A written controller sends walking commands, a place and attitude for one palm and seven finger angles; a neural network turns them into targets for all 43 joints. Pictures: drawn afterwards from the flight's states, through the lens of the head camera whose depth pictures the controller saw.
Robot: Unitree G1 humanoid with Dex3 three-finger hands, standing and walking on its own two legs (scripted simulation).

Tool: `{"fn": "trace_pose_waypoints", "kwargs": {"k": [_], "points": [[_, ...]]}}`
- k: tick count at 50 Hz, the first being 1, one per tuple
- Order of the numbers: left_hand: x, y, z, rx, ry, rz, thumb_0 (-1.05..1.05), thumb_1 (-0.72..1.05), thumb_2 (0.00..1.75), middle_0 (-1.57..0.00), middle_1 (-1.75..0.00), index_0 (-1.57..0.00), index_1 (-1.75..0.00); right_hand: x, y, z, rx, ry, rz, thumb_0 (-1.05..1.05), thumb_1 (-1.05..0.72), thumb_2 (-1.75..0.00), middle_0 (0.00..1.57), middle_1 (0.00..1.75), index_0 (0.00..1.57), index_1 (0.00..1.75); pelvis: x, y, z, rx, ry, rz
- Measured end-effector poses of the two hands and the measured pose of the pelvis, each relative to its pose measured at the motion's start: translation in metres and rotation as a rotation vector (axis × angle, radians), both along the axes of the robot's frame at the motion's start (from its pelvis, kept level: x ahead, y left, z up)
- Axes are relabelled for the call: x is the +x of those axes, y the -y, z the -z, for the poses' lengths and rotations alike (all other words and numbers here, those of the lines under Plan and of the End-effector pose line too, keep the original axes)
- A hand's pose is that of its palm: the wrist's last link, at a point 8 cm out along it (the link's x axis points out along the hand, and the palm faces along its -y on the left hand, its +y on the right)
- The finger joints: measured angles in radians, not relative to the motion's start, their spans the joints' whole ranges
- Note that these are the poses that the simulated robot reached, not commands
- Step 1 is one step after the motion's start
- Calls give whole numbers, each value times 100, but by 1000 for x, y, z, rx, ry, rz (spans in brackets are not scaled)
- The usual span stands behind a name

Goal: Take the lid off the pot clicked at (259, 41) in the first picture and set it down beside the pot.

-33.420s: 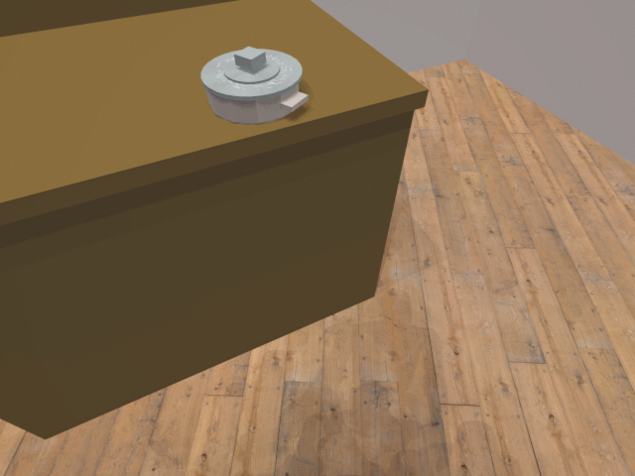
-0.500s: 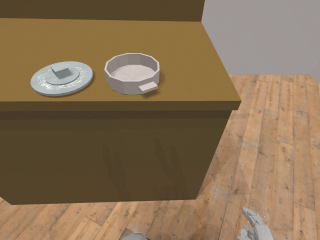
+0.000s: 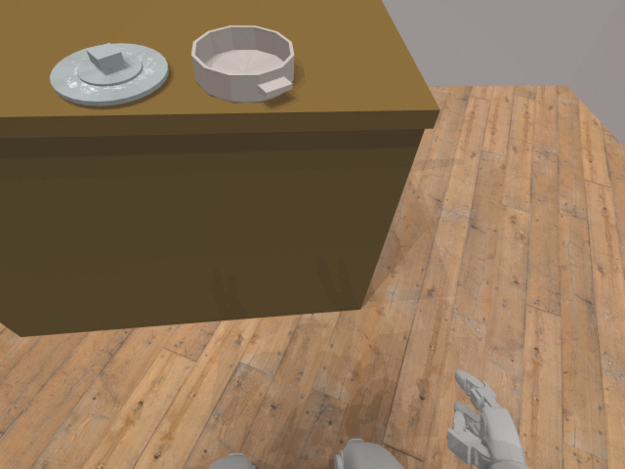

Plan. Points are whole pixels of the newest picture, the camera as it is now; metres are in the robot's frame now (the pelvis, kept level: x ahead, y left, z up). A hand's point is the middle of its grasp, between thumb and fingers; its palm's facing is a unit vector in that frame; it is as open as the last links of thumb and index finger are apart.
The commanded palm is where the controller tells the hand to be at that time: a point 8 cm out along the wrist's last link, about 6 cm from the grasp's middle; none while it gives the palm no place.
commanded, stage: stop stepping back and stand still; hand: left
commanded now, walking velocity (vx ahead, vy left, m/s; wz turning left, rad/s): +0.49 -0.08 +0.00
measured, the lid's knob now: (105, 56) +0.71 +0.37 +0.13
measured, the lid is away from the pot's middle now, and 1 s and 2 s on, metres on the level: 0.23 0.23 0.23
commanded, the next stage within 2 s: let the arm hang, fingers relaxed in 1.16 s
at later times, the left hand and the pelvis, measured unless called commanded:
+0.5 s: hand out of the picture +0.12 +0.20 +0.28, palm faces +0.47 -0.77 -0.43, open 7.4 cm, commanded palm +0.07 +0.26 +0.31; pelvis -0.06 -0.02 +0.01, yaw +0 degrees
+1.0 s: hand out of the picture +0.01 +0.18 -0.18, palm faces +0.16 -0.97 -0.20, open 6.7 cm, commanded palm none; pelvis -0.02 -0.01 -0.01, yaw +5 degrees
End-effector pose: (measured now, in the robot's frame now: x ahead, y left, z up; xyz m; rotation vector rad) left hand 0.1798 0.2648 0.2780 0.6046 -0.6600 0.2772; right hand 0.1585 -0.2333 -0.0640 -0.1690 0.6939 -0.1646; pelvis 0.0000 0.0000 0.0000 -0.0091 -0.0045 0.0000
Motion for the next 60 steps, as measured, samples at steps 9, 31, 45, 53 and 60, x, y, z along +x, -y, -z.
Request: {"fn": "trace_pose_waypoints", "kwargs": {"k": [9, 31, 45, 53, 60], "points": [[-92, 21, -61, 154, 325, -23, 0, 87, 90, -23, -30, -22, -30, -69, 8, 18, -13, -155, -15, 1, -91, -90, 21, 30, 20, 30, -33, 9, -7, 24, 30, -13], [-115, 40, -53, 129, 238, -77, 1, 88, 90, -22, -30, -22, -30, -81, 22, 25, 9, -156, -53, 1, -91, -90, 21, 30, 20, 30, -58, 29, -9, 24, 11, -23], [-84, 19, 374, -576, -1454, -322, 0, 91, 90, -19, -30, -19, -30, -76, 29, 73, -17, -329, -34, 1, -91, -90, 20, 30, 20, 30, -27, 5, 18, 23, 22, -101], [-221, 31, 422, -747, -1923, -528, -6, 104, 90, -21, -30, -21, -30, -163, 12, 66, -29, -698, -8, 1, -91, -90, 20, 30, 20, 30, -24, 13, 0, 17, -14, -100], [-262, 30, 397, -675, -2028, -641, -2, 96, 90, -21, -30, -20, -30, -198, 11, 76, 44, -842, 38, 1, -91, -90, 20, 30, 20, 30, -23, 18, -8, 4, -16, -100]]}}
